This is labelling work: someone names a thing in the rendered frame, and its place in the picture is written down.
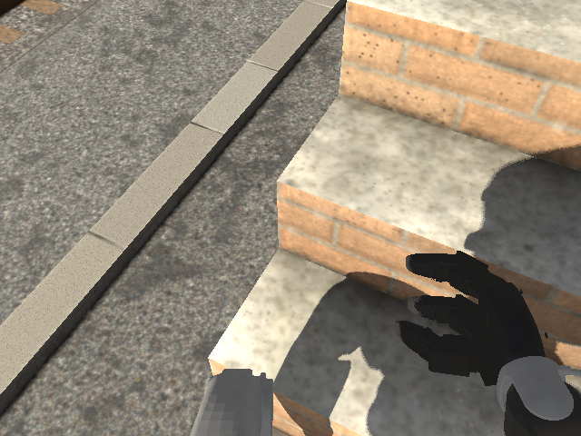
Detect stairs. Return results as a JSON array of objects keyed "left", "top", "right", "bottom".
[{"left": 208, "top": 0, "right": 581, "bottom": 436}]

